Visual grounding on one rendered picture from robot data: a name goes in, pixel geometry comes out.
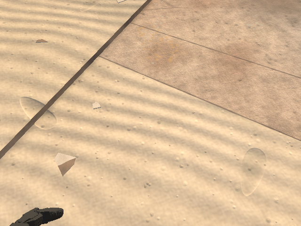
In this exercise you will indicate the robot left hand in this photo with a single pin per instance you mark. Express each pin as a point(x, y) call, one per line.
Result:
point(36, 216)

